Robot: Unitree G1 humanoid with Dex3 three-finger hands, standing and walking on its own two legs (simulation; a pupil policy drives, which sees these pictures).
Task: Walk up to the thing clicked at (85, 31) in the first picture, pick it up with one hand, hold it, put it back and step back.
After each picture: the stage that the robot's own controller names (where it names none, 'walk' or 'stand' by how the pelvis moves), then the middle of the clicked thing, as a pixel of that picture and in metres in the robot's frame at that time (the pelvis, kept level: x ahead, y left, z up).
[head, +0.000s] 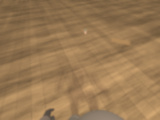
stand; (85, 31) +2.36 +0.23 -0.72
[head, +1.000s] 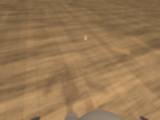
walk; (85, 37) +2.23 +0.18 -0.71
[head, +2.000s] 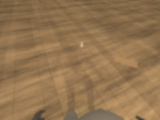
walk; (81, 44) +1.62 +0.20 -0.71
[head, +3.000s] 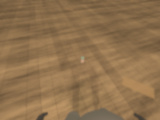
walk; (82, 59) +1.12 +0.16 -0.72
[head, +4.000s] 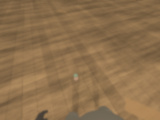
walk; (75, 77) +0.70 +0.22 -0.71
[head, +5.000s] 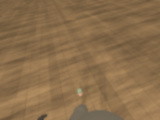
walk; (79, 92) +0.48 +0.23 -0.71
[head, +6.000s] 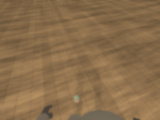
stand; (76, 98) +0.39 +0.18 -0.72
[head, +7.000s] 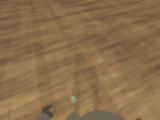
stand; (73, 99) +0.34 +0.21 -0.70
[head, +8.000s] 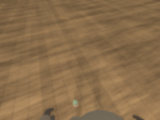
stand; (75, 103) +0.32 +0.20 -0.72
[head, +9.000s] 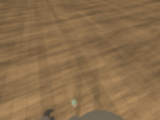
stand; (74, 103) +0.32 +0.21 -0.72
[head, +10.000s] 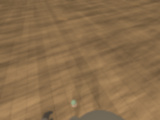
stand; (73, 103) +0.32 +0.22 -0.73
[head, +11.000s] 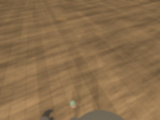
stand; (73, 104) +0.31 +0.23 -0.73
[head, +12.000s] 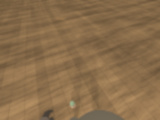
stand; (72, 104) +0.30 +0.23 -0.73
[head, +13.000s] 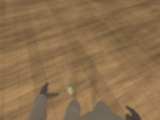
go down; (70, 90) +0.34 +0.22 -0.64
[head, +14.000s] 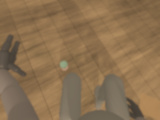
go down; (64, 65) +0.41 +0.22 -0.31
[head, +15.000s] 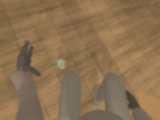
close in; (61, 64) +0.41 +0.22 -0.29
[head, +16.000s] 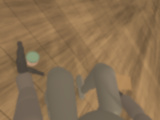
close in; (32, 59) +0.41 +0.25 -0.23
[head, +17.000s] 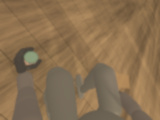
close; (31, 59) +0.39 +0.26 -0.23
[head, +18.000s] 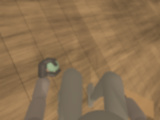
lift; (52, 67) +0.32 +0.25 -0.14
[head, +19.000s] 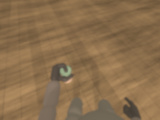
lift; (66, 74) +0.32 +0.18 +0.02
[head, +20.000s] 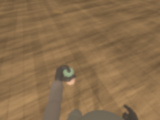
hold; (69, 76) +0.33 +0.16 +0.00
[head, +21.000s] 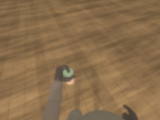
hold; (69, 76) +0.32 +0.17 +0.00
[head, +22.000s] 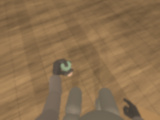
crouch; (67, 68) +0.37 +0.18 -0.07
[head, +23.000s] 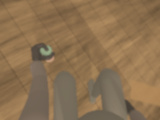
lower; (47, 54) +0.44 +0.24 -0.16
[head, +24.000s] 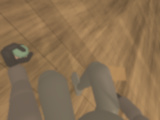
lower; (22, 54) +0.44 +0.26 -0.24
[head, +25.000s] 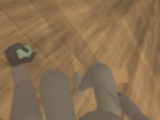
lower; (25, 54) +0.43 +0.26 -0.23
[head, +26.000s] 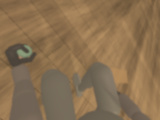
lower; (25, 54) +0.43 +0.26 -0.23
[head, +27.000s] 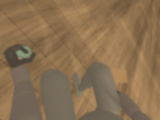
lower; (24, 55) +0.43 +0.26 -0.23
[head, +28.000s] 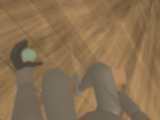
open; (28, 56) +0.41 +0.24 -0.23
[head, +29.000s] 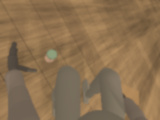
stand; (50, 56) +0.42 +0.22 -0.24
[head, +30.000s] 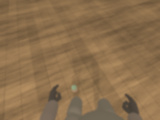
stand; (74, 88) +0.36 +0.17 -0.59
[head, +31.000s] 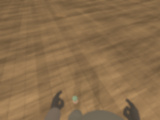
stand; (75, 99) +0.36 +0.18 -0.67
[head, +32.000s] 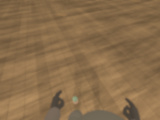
stand; (75, 100) +0.35 +0.18 -0.67
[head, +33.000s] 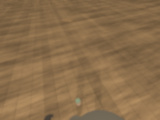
stand; (78, 101) +0.37 +0.17 -0.72
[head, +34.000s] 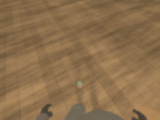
walk; (79, 84) +0.48 +0.16 -0.70
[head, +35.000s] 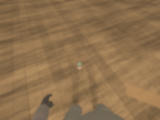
walk; (79, 65) +0.80 +0.17 -0.69
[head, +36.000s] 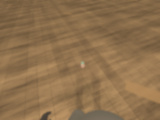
stand; (82, 64) +1.02 +0.22 -0.71
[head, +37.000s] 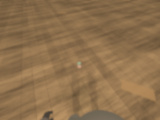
stand; (79, 65) +1.00 +0.22 -0.73
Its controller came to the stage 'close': yes
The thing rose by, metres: 0.72
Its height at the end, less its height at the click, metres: +0.00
